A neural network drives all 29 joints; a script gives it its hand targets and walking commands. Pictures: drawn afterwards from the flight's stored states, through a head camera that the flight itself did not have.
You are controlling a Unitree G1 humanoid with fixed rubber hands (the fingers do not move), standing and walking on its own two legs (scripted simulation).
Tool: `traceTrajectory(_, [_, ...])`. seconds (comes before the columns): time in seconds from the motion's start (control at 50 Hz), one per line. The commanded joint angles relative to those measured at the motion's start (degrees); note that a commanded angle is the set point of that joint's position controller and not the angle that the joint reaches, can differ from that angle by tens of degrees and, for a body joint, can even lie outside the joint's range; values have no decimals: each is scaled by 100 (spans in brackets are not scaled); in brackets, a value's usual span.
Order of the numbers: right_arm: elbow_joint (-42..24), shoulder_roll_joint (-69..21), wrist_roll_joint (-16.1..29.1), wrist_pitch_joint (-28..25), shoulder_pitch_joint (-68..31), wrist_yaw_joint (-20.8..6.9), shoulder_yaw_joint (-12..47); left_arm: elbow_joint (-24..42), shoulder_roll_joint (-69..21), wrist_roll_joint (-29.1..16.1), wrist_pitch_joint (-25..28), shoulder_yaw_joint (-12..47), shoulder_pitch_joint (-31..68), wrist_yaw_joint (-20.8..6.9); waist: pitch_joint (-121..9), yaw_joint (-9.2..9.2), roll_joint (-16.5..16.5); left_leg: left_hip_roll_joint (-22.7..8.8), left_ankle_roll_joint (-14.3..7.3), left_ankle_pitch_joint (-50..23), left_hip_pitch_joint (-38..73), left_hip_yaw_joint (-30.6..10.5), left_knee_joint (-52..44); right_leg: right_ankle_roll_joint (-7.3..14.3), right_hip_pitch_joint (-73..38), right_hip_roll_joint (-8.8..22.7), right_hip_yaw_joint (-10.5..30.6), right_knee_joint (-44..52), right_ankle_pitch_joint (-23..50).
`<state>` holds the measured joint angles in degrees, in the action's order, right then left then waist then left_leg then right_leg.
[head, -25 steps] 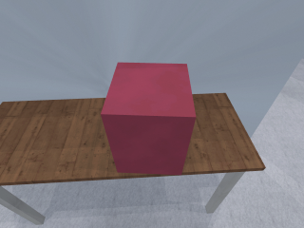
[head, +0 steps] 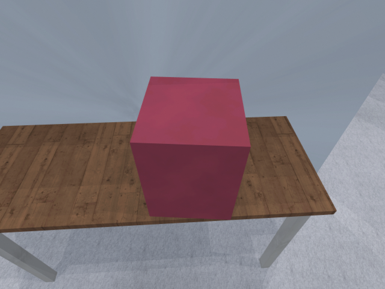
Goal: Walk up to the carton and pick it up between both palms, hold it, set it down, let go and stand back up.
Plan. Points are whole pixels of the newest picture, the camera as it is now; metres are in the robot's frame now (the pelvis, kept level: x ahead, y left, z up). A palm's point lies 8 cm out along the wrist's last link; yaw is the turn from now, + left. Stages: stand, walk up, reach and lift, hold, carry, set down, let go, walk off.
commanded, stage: stand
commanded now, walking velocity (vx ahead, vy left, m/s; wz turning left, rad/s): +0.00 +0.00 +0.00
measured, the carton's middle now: (192, 150) +0.46 +0.01 +0.01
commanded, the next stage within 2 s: none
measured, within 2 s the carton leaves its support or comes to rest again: neither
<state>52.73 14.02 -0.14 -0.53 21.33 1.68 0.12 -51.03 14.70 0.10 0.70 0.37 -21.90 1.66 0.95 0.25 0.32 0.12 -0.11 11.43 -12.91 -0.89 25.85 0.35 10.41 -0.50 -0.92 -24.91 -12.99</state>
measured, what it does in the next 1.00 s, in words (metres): stands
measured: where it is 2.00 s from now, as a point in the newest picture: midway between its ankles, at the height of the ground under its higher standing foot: outside the picture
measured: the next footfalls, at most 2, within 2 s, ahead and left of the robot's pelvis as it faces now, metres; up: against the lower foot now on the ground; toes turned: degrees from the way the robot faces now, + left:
none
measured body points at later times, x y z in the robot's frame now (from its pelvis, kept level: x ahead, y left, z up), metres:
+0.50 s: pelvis +0.01 +0.00 +0.00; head +0.01 +0.00 +0.45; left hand +0.02 +0.26 -0.14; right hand +0.03 -0.25 -0.14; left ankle +0.03 +0.12 -0.74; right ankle +0.01 -0.12 -0.74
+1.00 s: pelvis +0.01 +0.00 +0.00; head +0.02 +0.00 +0.45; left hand +0.01 +0.25 -0.15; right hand +0.02 -0.25 -0.14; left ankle +0.03 +0.12 -0.74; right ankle +0.01 -0.12 -0.74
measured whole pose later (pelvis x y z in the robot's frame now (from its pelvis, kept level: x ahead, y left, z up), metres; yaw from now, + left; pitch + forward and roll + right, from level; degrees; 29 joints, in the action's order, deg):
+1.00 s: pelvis +0.01 +0.00 +0.00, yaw +0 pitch -1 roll +0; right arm 56.5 12.1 0.0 -0.5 19.7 2.5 0.6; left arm -56.6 12.5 0.1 0.5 0.7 -20.6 2.4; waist 1.5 0.1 0.2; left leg 0.5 -0.2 11.8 -10.9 -1.0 24.1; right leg 0.0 8.6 -0.1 -0.5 -23.5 -13.5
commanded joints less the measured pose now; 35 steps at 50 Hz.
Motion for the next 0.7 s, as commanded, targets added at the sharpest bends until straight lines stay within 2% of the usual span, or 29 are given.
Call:
traceTrajectory(0.0, [-190,645,-16,-45,260,32,-140,168,611,5,50,-140,-322,21,213,-34,-2,-519,-72,266,-79,-602,-569,61,289,540,589,526,-156])
traceTrajectory(0.04, [-164,613,-11,-42,196,34,-129,132,596,0,52,-128,-310,37,361,-37,-188,-527,-74,144,-132,-619,-554,54,279,564,652,516,-2])
traceTrajectory(0.1, [-115,615,-9,-52,289,35,-106,101,602,-1,42,-119,-312,42,372,-29,-28,-515,-50,117,-131,-604,-591,37,277,566,616,486,26])
traceTrajectory(0.14, [-95,608,1,-55,201,38,-108,57,551,-8,41,-88,-304,52,451,-66,-194,-536,-86,-48,-131,-614,-559,40,216,598,623,478,167])
traceTrajectory(0.16, [-64,596,14,-61,266,40,-88,50,620,-5,50,-96,-305,57,390,-18,-99,-534,-62,-137,-117,-579,-564,37,210,595,614,462,231])
traceTrajectory(0.24, [-79,585,2,-54,234,56,-130,-3,498,-9,48,-86,-247,52,243,-23,-6,-546,-96,-53,-4,-632,-598,35,187,568,566,495,200])
traceTrajectory(0.28, [-88,613,11,-48,164,52,-141,-69,490,16,45,-74,-282,59,382,-26,-139,-528,-94,-30,-63,-616,-637,-2,231,564,601,473,199])
traceTrajectory(0.32, [-19,603,-12,-48,166,61,-104,-103,535,-2,61,-91,-281,64,264,-21,-46,-526,-83,-253,7,-590,-526,4,96,564,614,511,357])
traceTrajectory(0.36, [-15,572,7,-45,232,62,-109,-87,551,-1,51,-109,-262,68,274,20,37,-520,-52,-172,45,-561,-563,2,172,584,593,497,204])
traceTrajectory(0.44, [32,555,-3,-54,136,76,-83,-132,463,8,44,-87,-214,69,150,-15,-82,-561,-109,-324,135,-565,-536,31,30,572,589,493,387])
traceTrajectory(0.5, [47,544,16,-48,177,80,-76,-143,414,-24,33,-59,-212,75,335,-6,34,-539,-81,-290,-25,-588,-600,18,121,579,559,494,385])
traceTrajectory(0.56, [113,479,-14,-27,107,88,-61,-226,470,-21,30,-81,-264,77,402,3,-134,-528,-99,-339,53,-549,-562,27,177,616,624,537,399])
traceTrajectory(0.6, [127,500,7,-45,178,91,-69,-190,502,-12,46,-87,-208,86,211,19,-16,-518,-63,-413,71,-565,-579,39,-32,603,594,526,472])
traceTrajectory(0.66, [156,535,15,-49,134,100,-76,-252,410,1,40,-61,-234,81,334,-13,-62,-535,-67,-473,61,-552,-594,11,94,600,550,495,530])
traceTrajectory(0.68, [181,466,3,-40,161,96,-67,-271,419,-8,32,-64,-222,87,363,-11,18,-528,-44,-383,10,-546,-601,3,102,581,507,542,432])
